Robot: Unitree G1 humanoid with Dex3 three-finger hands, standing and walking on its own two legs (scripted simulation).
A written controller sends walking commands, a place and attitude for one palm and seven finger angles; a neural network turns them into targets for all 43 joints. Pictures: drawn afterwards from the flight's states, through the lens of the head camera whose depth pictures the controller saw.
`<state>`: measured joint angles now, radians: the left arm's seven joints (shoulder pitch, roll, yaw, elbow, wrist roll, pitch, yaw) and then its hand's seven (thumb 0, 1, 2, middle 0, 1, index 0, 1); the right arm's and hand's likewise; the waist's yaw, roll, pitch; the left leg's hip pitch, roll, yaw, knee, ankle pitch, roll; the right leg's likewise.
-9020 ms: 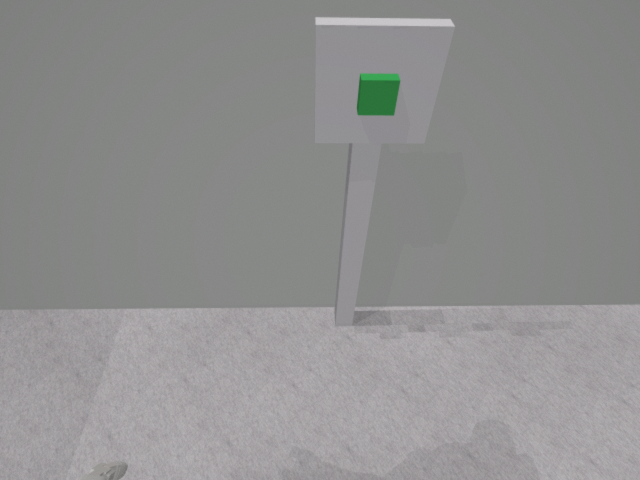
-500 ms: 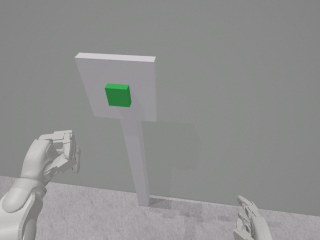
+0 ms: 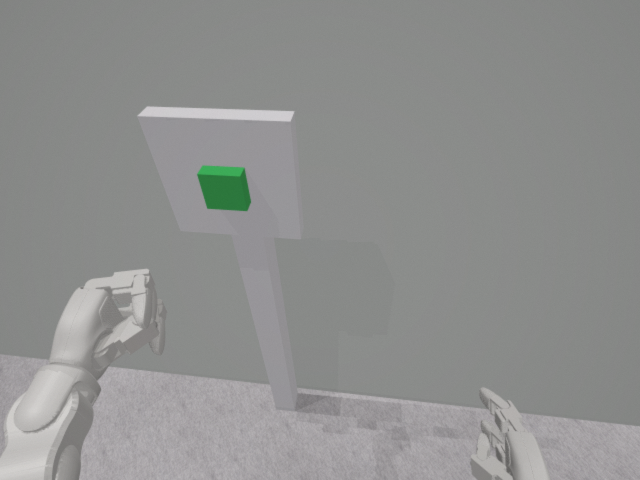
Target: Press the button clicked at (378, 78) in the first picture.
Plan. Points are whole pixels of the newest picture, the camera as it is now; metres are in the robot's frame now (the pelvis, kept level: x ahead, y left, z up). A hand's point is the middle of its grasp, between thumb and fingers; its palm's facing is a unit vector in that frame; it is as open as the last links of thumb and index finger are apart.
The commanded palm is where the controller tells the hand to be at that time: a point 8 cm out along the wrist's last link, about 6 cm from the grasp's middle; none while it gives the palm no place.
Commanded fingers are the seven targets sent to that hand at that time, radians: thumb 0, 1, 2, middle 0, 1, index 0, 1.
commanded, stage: aim a knuckle at the button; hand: left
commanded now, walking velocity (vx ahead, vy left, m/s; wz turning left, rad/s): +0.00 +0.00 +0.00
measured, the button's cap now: (226, 187) +0.48 +0.20 +0.14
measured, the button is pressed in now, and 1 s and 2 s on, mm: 0 0 0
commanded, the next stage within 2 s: press the button with the knuckle in 1.82 s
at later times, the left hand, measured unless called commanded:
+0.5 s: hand (187, 280) +0.31 +0.20 +0.12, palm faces +0.00 -1.00 -0.04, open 3.1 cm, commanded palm +0.28 +0.25 +0.12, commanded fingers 0.00 0.90 0.90 -1.30 -1.50 -1.30 -1.50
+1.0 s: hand (226, 253) +0.37 +0.17 +0.10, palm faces -0.01 -1.00 -0.03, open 3.1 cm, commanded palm +0.35 +0.22 +0.11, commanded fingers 0.00 0.90 0.90 -1.30 -1.50 -1.30 -1.50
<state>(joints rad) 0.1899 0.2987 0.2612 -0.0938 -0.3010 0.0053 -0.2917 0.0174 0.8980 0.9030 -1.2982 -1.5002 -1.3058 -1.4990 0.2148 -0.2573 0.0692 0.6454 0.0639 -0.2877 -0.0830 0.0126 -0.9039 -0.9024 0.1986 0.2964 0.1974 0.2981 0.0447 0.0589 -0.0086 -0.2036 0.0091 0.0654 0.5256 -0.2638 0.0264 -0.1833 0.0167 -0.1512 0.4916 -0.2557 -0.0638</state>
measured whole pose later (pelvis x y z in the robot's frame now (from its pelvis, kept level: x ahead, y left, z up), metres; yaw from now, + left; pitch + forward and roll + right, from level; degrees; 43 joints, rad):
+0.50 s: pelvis +0.01 +0.00 +0.00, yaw -1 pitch -1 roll +0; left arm -0.05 0.29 0.25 0.16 -0.27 -0.05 -0.27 0.02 0.90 0.90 -1.30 -1.50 -1.30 -1.50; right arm 0.24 -0.27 0.05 0.65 0.07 -0.26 -0.08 0.01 -0.91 -0.90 0.20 0.30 0.20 0.30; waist 0.02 0.04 -0.01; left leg -0.25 0.01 0.09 0.54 -0.28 0.03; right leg -0.24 0.01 -0.13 0.53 -0.28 -0.06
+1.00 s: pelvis +0.01 +0.01 +0.00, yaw -1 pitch +1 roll +0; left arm -0.29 0.24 0.17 0.42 -0.20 -0.09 -0.16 0.02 0.90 0.90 -1.30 -1.50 -1.30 -1.50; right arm 0.24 -0.26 0.05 0.65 0.06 -0.15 -0.06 0.01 -0.90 -0.90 0.20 0.30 0.20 0.30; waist -0.01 0.03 -0.02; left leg -0.28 0.00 0.10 0.54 -0.28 0.04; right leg -0.29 0.00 -0.12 0.54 -0.28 -0.05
